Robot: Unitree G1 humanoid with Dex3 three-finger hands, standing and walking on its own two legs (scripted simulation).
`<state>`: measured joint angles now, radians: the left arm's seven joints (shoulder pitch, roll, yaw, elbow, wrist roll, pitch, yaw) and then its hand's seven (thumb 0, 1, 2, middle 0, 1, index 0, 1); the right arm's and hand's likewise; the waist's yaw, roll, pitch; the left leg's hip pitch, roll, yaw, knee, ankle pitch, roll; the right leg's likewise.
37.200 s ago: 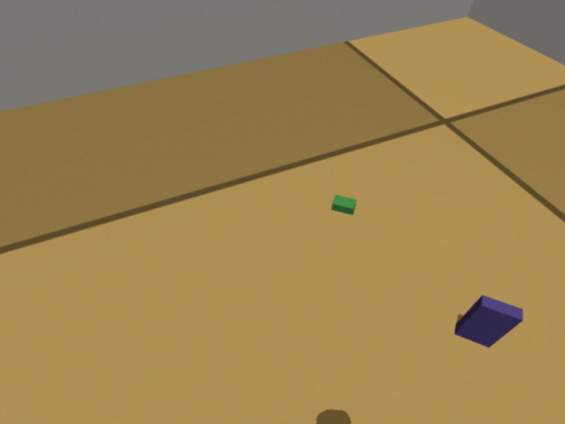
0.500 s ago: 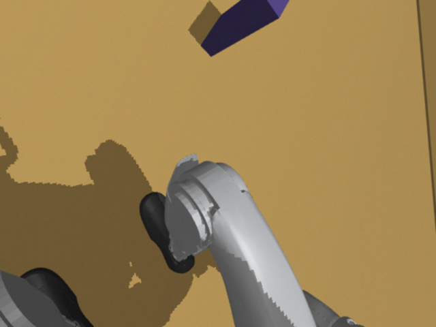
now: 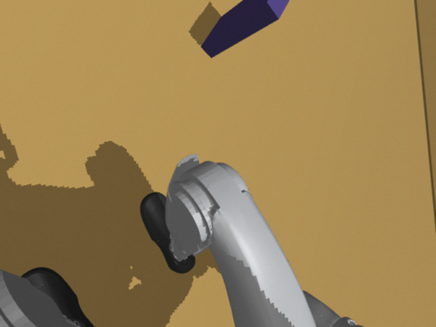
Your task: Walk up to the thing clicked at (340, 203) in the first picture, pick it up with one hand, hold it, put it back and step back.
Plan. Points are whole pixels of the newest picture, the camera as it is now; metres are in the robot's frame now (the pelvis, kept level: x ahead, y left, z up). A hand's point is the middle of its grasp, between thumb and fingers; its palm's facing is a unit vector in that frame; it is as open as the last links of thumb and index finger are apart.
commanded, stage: close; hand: left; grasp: from above
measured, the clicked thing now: out of the picture +0.48 +0.38 -0.31
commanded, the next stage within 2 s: none
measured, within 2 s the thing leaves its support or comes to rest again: neither
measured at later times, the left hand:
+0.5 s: hand out of the picture +0.46 +0.37 -0.28, palm faces -0.23 -0.38 -0.90, open 9.3 cm
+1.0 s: hand out of the picture +0.46 +0.37 -0.28, palm faces -0.22 -0.39 -0.89, open 9.5 cm
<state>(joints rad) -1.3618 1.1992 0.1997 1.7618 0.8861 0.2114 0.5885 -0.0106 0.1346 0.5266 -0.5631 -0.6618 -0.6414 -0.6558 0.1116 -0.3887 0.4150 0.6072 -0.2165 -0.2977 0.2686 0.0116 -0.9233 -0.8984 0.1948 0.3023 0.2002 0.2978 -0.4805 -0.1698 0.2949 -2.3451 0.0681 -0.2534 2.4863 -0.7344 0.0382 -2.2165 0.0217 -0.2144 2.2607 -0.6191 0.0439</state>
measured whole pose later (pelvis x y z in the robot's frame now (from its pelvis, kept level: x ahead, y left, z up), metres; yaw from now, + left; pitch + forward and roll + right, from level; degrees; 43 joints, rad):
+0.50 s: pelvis +0.00 +0.00 +0.00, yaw +0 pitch +31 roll -17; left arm -1.35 1.20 0.21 1.76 0.88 0.20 0.60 -0.01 0.13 0.56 -0.55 -0.68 -0.62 -0.67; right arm 0.11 -0.39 0.41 0.61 -0.22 -0.30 0.28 0.01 -0.92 -0.90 0.19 0.30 0.20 0.30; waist -0.48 -0.17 0.30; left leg -2.34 0.07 -0.26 2.48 -0.74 0.03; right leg -2.22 0.02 -0.22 2.26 -0.62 0.04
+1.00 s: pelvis +0.00 +0.00 +0.00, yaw +0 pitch +31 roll -17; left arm -1.34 1.20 0.21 1.76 0.88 0.20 0.59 0.00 0.12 0.58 -0.54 -0.70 -0.59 -0.69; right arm 0.11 -0.39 0.41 0.61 -0.22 -0.31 0.28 0.01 -0.92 -0.90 0.19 0.30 0.20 0.30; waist -0.47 -0.18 0.30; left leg -2.34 0.07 -0.26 2.49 -0.73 0.04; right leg -2.21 0.02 -0.22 2.26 -0.62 0.04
